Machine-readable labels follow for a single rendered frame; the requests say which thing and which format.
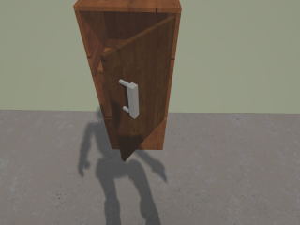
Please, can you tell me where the handle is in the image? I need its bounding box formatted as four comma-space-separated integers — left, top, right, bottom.
119, 79, 140, 119

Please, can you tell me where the cupboard door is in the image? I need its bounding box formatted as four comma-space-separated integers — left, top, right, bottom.
100, 15, 176, 161

